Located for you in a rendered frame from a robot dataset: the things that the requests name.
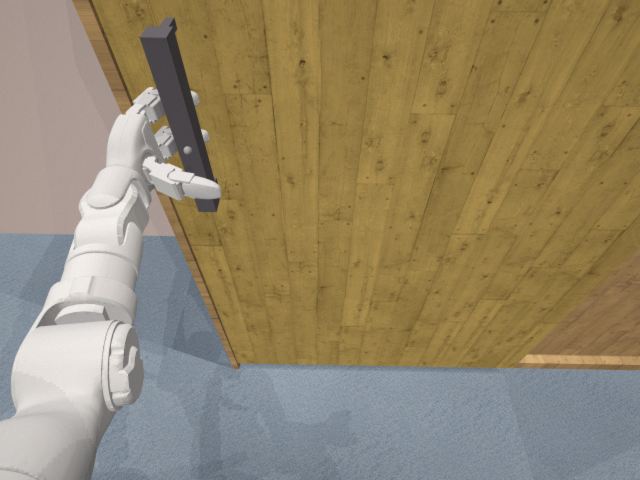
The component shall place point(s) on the robot left forearm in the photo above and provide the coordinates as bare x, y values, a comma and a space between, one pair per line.
102, 267

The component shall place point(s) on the wardrobe door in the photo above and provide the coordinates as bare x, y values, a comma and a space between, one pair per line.
605, 323
428, 183

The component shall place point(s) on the robot left upper arm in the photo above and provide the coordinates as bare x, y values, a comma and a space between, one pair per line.
71, 379

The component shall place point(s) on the handle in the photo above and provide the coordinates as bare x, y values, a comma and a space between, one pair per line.
166, 65

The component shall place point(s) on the robot left hand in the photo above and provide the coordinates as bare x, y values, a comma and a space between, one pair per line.
131, 144

